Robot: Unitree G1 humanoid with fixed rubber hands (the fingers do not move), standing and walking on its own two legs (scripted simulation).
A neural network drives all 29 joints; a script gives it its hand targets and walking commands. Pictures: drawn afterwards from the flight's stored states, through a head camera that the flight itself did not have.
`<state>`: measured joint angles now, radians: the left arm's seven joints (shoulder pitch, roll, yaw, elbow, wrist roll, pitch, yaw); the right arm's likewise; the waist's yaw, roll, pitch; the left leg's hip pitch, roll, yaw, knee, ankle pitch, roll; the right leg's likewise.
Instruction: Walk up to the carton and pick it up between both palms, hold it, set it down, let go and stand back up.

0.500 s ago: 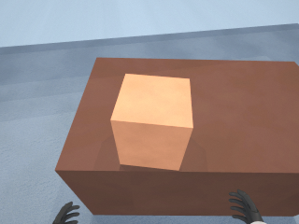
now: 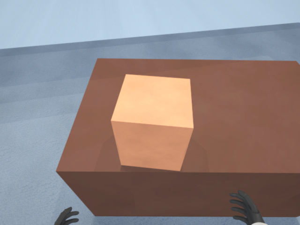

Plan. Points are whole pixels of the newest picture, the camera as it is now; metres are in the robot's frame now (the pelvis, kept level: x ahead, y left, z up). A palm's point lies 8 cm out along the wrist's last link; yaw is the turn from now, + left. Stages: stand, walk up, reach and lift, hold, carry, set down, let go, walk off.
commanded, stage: stand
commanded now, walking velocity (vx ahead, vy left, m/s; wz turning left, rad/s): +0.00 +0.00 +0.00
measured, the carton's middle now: (153, 124) +0.43 +0.02 -0.01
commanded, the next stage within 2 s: none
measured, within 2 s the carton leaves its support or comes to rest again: neither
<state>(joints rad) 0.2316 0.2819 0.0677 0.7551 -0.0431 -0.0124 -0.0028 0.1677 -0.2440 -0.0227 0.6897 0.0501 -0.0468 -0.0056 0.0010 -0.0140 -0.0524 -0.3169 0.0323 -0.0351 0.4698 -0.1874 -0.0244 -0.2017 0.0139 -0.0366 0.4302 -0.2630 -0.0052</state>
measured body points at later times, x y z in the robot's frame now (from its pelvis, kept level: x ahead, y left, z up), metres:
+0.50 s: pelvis -0.01 +0.00 +0.00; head -0.02 +0.01 +0.45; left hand +0.10 +0.28 -0.11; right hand +0.16 -0.25 -0.08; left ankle +0.04 +0.13 -0.74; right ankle -0.02 -0.11 -0.74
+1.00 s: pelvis -0.02 +0.01 +0.00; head -0.04 +0.01 +0.45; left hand +0.08 +0.29 -0.12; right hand +0.14 -0.25 -0.09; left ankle +0.04 +0.13 -0.74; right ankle -0.02 -0.11 -0.74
